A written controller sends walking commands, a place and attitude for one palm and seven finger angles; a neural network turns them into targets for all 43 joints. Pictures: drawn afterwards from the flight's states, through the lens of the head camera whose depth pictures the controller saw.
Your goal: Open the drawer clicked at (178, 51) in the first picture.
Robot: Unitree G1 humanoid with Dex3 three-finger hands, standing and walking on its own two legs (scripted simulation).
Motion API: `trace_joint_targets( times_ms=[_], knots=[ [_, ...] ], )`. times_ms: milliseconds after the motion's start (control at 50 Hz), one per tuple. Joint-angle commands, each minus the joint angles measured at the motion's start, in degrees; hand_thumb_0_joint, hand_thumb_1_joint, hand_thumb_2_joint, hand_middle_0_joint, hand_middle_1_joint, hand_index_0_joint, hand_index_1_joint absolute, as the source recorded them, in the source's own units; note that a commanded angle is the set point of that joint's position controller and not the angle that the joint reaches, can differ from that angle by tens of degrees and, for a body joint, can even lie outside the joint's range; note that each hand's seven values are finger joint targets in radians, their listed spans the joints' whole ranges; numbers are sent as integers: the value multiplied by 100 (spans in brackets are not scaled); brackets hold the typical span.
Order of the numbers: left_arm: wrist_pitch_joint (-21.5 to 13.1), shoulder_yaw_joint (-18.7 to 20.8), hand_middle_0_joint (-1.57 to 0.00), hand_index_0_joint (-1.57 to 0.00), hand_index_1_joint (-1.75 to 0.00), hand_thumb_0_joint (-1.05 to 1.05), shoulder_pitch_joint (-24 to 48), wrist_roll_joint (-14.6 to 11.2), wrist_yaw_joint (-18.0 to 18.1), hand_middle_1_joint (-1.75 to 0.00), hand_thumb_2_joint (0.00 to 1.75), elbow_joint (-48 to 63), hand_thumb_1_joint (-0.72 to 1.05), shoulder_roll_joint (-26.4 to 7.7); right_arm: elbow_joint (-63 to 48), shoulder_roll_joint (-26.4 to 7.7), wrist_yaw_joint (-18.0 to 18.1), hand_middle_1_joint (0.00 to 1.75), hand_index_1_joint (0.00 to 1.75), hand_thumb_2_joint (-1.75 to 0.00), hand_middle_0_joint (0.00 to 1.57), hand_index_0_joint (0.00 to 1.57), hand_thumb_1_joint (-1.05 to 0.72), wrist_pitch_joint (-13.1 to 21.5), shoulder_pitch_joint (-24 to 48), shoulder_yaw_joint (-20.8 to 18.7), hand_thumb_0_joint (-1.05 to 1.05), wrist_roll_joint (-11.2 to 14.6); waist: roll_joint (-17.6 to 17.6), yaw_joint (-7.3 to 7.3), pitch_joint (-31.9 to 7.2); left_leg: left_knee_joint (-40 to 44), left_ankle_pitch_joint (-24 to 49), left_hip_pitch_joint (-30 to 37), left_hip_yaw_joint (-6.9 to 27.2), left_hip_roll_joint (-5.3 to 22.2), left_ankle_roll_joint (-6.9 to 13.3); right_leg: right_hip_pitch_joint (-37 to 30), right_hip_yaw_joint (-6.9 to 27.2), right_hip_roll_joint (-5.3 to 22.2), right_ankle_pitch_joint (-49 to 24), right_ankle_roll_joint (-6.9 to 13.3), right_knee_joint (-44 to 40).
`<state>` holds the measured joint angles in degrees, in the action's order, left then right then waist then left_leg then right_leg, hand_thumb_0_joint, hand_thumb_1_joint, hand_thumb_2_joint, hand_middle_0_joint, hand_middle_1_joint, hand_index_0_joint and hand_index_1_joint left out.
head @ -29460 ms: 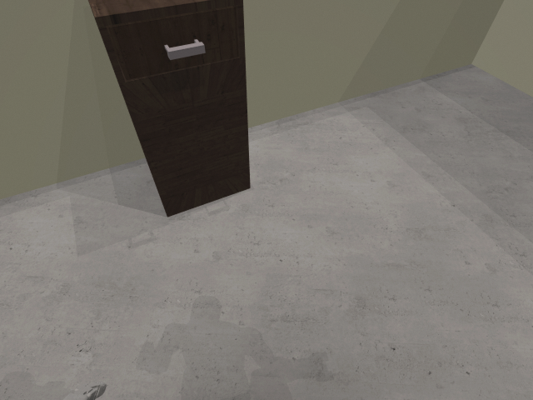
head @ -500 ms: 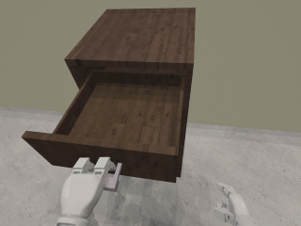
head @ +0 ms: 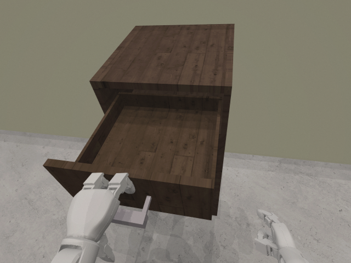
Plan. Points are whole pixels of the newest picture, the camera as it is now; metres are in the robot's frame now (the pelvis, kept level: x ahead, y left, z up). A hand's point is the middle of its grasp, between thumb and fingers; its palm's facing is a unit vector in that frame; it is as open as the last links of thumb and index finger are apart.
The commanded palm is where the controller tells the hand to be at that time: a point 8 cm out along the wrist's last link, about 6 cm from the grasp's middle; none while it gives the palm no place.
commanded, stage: lift the hand off the handle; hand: left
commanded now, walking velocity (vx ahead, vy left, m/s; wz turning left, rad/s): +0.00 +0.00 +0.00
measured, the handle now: (125, 206) +0.22 +0.17 +0.02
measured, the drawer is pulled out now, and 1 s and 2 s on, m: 0.30 0.30 0.30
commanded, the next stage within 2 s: draw the hand back to the body in 0.72 s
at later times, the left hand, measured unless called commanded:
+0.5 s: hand (97, 179) +0.21 +0.18 +0.16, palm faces +0.24 -0.19 -0.95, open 13.7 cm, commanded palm +0.14 +0.17 +0.21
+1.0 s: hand (82, 182) +0.20 +0.20 +0.16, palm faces +0.18 -0.11 -0.98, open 13.8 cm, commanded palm +0.14 +0.19 +0.22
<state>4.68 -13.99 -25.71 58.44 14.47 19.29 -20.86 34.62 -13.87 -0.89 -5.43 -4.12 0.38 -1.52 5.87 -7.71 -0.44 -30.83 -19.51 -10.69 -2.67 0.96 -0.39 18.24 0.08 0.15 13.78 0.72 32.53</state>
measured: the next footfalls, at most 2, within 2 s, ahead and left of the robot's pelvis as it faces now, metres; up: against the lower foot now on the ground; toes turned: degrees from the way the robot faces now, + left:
none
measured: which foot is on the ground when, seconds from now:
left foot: down 0.00-1.00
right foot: down 0.00-1.00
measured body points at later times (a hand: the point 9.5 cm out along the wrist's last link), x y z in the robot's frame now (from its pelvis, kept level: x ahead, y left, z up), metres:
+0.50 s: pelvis +0.00 +0.00 +0.01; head -0.01 -0.05 +0.46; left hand +0.19 +0.19 +0.21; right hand +0.25 -0.17 -0.07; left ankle -0.03 +0.12 -0.73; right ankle +0.04 -0.11 -0.73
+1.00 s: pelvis +0.00 -0.01 +0.01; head -0.01 -0.07 +0.45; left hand +0.18 +0.20 +0.22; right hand +0.24 -0.20 -0.08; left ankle -0.03 +0.12 -0.73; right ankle +0.04 -0.11 -0.73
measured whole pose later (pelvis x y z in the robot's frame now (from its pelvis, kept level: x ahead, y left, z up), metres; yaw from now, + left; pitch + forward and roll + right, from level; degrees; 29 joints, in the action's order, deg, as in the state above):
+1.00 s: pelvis +0.00 -0.01 +0.01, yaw +0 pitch -4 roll +0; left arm 12.9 -2.8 -21.2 48.3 1.4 34.2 -29.3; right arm 32.7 -16.9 -2.0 -10.6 -2.6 2.9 2.1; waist 8.4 -6.6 0.6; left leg -24.7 -16.3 -4.7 -2.2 1.7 -1.1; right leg 12.0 -0.5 -0.6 10.7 1.2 26.2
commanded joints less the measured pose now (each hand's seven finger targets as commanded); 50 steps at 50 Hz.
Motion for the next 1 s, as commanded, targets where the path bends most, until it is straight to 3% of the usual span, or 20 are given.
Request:
trace_joint_targets(
  times_ms=[0, 120, 180, 220, 280, 320, 380, 420, 480, 520, 580, 620, 640, 680, 720, 740, 820, 840, 920, 980],
  knots=[
    [-25, 724, -30, -30, -120, 0, 1153, 42, 322, -120, 30, 1944, -50, -563, -995, -392, -28, 30, 30, -90, 20, 20, -90, 271, 1080, -92, 0, 23, -518, 52, -766, 579, 1308, 61, 203, -86, 139, -754, 300, -39, -471, 116, -800],
    [157, 702, -30, -30, -120, 0, 1460, -49, 46, -120, 30, 2373, -50, -672, -1062, -448, -73, 30, 30, -90, 20, 20, -90, 166, 1276, -36, 0, 95, -188, 59, -786, 789, 1463, 207, 268, 35, 119, -1034, 267, -86, -664, 113, -824],
    [164, 733, -30, -30, -120, 0, 1456, -60, -43, -120, 30, 2446, -50, -753, -1050, -446, -84, 30, 30, -90, 20, 20, -90, 135, 1174, 11, 0, 72, -468, 6, -828, 864, 1627, 241, 223, 22, 138, -1198, 179, -54, -767, 84, -874],
    [252, 914, -30, -30, -120, 0, 1571, -149, -101, -120, 30, 2557, -50, -930, -1067, -500, -71, 30, 30, -90, 20, 20, -90, 80, 1340, 18, 0, 130, -214, 59, -713, 931, 1411, 208, 257, 98, 116, -1283, 282, -72, -705, 77, -943],
    [322, 796, -30, -30, -120, 0, 1488, -142, -226, -120, 30, 2433, -50, -813, -1034, -448, -108, 30, 30, -90, 20, 20, -90, 44, 1299, 59, 0, 113, -493, -2, -662, 997, 1651, 304, 204, 38, 141, -1356, 213, -37, -808, 77, -1026],
    [507, 1000, -30, -30, -120, 0, 1288, -278, -350, -120, 30, 2367, -50, -963, -1074, -494, -137, 30, 30, -90, 20, 20, -90, -34, 1489, 69, 0, 225, -326, 22, -594, 1069, 1522, 203, 235, 114, 105, -1505, 269, -74, -826, 62, -1014],
    [723, 648, -30, -30, -120, 0, 1145, -377, -678, -120, 30, 2309, -50, -684, -1085, -485, -248, 30, 30, -90, 20, 20, -90, -138, 1480, 91, 0, 268, -412, 18, -452, 1194, 1702, 101, 135, 64, 130, -1623, 81, -32, -1009, 35, -982],
    [866, 1077, -30, -30, -120, 0, 1052, -549, -757, -120, 30, 2591, -50, -1071, -1253, -589, -240, 30, 30, -90, 20, 20, -90, -237, 1615, 104, 0, 365, -409, 27, -585, 1177, 1549, -84, 157, 159, 120, -1872, 168, -102, -1113, -5, -882],
    [888, 891, -30, -30, -120, 0, 1230, -512, -860, -120, 30, 2653, -50, -933, -1260, -564, -285, 30, 30, -90, 20, 20, -90, -299, 1508, 112, 0, 322, -522, 15, -492, 1184, 1643, -57, 91, 97, 151, -1747, 92, -37, -1040, 3, -915],
    [959, 1483, -30, -30, -120, 0, 1316, -611, -794, -120, 30, 2914, -50, -1482, -1359, -671, -235, 30, 30, -90, 20, 20, -90, -349, 1621, 115, 0, 388, -305, 19, -695, 1133, 1373, -184, 124, 201, 138, -1968, 246, -91, -1056, -31, -850],
    [946, 1156, -30, -30, -120, 0, 1378, -580, -850, -120, 30, 2996, -50, -1160, -1337, -613, -299, 30, 30, -90, 20, 20, -90, -349, 1509, 96, 0, 341, -358, 7, -732, 1077, 1751, 38, 83, 92, 147, -1762, 215, -2, -1147, 17, -896],
    [1046, 1543, -30, -30, -120, 0, 1361, -764, -870, -120, 30, 3047, -50, -1490, -1362, -671, -275, 30, 30, -90, 20, 20, -90, -368, 1648, 80, 0, 425, -258, 60, -707, 1031, 1546, -13, 103, 161, 130, -1757, 315, -40, -1094, -1, -914],
    [1053, 1233, -30, -30, -120, 0, 1288, -670, -945, -120, 30, 2982, -50, -1171, -1367, -586, -315, 30, 30, -90, 20, 20, -90, -347, 1533, 121, 0, 357, -458, -9, -702, 1027, 1689, 8, 67, 66, 167, -1698, 225, 29, -1052, 13, -923],
    [977, 1236, -30, -30, -120, 0, 922, -795, -1026, -120, 30, 2681, -50, -1150, -1323, -616, -319, 30, 30, -90, 20, 20, -90, -355, 1469, 78, 0, 394, -749, 39, -378, 1046, 1591, -29, 33, 74, 157, -1531, 191, 34, -917, -30, -994],
    [1005, 1567, -30, -30, -120, 0, 964, -927, -1017, -120, 30, 2971, -50, -1480, -1417, -726, -283, 30, 30, -90, 20, 20, -90, -371, 1583, 58, 0, 463, -474, 84, -498, 996, 1358, -74, 37, 137, 138, -1560, 352, 9, -793, -39, -1020],
    [997, 1374, -30, -30, -120, 0, 1098, -796, -1034, -120, 30, 3125, -50, -1327, -1472, -680, -307, 30, 30, -90, 20, 20, -90, -355, 1472, 97, 0, 387, -509, -6, -717, 979, 1497, -77, 29, 57, 179, -1669, 275, 87, -837, -25, -957],
    [916, 1794, -30, -30, -120, 0, 1443, -830, -949, -120, 30, 2883, -50, -1736, -1340, -703, -162, 30, 30, -90, 20, 20, -90, -306, 1531, 89, 0, 406, -431, 112, -541, 951, 1040, 6, 30, 101, 153, -1414, 439, 67, -246, -46, -1186],
    [879, 1719, -30, -30, -120, 0, 1509, -683, -969, -120, 30, 2821, -50, -1624, -1339, -633, -173, 30, 30, -90, 20, 20, -90, -250, 1425, 126, 0, 332, -512, 18, -653, 929, 1200, 15, 47, 7, 185, -1472, 396, 105, -291, -14, -1144],
    [809, 2232, -30, -30, -120, 0, 1085, -952, -984, -120, 30, 2616, -50, -2012, -1286, -737, -67, 30, 30, -90, 20, 20, -90, -172, 1489, 84, 0, 412, -354, 75, -679, 940, 1157, 18, 59, 68, 115, -1562, 467, 114, -509, -55, -1174],
    [707, 1952, -30, -30, -120, 0, 1017, -1001, -1132, -120, 30, 2599, -50, -1712, -1272, -716, -56, 30, 30, -90, 20, 20, -90, -139, 1299, 55, 0, 355, -590, 103, -520, 979, 1290, 24, 43, 14, 152, -1438, 278, 145, -533, -80, -1175]
  ],
)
